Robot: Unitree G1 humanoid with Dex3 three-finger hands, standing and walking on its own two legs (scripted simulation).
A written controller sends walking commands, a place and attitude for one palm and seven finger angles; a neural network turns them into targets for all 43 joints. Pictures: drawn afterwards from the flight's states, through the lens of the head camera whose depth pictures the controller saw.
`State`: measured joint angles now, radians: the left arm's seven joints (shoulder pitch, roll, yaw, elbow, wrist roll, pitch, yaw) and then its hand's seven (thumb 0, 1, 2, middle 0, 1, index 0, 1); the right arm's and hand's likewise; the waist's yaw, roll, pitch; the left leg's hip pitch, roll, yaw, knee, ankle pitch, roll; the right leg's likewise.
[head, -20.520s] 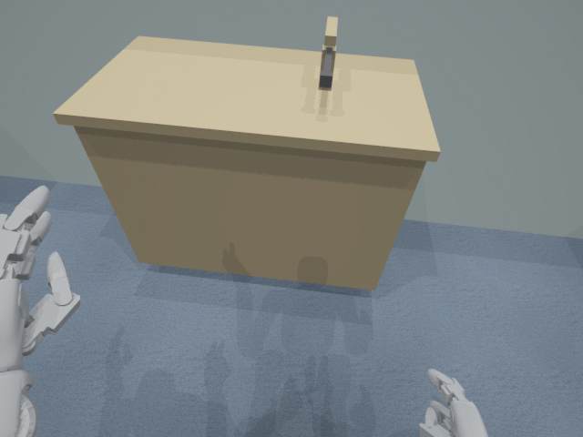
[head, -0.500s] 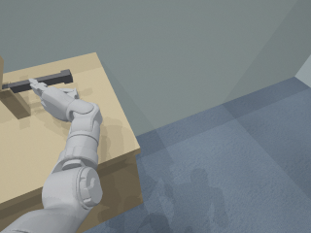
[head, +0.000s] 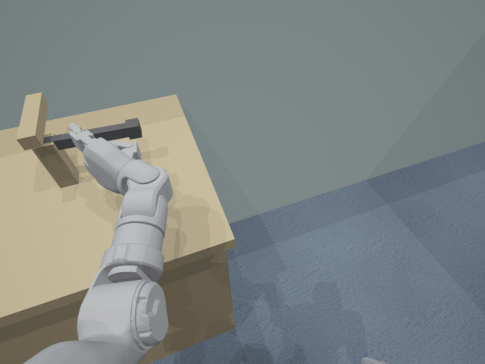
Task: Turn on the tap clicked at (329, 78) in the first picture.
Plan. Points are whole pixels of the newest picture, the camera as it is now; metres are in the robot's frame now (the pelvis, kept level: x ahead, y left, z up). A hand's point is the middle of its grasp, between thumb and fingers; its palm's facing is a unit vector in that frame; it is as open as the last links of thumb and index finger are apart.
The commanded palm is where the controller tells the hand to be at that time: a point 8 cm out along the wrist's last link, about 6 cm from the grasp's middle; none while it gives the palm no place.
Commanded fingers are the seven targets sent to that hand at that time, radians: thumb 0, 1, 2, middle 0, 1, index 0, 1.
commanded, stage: lift the hand up off the lever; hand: left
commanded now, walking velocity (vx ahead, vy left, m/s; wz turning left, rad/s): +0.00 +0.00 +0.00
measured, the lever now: (133, 128) +0.52 +0.23 +0.11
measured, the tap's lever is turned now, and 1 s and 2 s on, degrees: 86 86 86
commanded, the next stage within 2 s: draw the hand back beside the body in 1.38 s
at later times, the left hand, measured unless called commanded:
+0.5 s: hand (139, 144) +0.43 +0.18 +0.16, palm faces +0.81 -0.58 -0.10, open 7.8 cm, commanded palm +0.37 +0.20 +0.16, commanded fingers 0.00 0.90 0.90 -0.15 -0.15 -0.15 -0.15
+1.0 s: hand (132, 136) +0.42 +0.19 +0.17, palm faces +0.81 -0.58 -0.06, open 7.8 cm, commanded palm +0.37 +0.21 +0.18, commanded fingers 0.00 0.90 0.90 -0.15 -0.15 -0.15 -0.15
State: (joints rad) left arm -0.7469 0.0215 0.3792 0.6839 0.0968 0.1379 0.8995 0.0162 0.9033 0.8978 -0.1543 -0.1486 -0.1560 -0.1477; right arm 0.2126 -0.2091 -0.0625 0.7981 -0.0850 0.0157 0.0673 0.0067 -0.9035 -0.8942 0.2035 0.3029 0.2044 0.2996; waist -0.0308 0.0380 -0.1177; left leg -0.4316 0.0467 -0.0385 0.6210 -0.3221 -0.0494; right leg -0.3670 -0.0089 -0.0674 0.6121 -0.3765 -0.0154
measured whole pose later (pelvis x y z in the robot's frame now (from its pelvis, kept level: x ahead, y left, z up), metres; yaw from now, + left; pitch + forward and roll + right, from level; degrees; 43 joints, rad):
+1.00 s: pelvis -0.01 -0.01 +0.01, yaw +0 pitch +4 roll +0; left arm -0.77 0.02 0.35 0.60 0.06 0.26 0.88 0.02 0.90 0.90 -0.15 -0.15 -0.16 -0.15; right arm 0.20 -0.22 -0.06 0.83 -0.05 -0.01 0.04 0.01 -0.90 -0.89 0.20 0.30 0.20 0.30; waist 0.00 0.04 -0.09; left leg -0.33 0.05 -0.03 0.52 -0.27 -0.06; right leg -0.28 0.00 -0.06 0.54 -0.34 -0.02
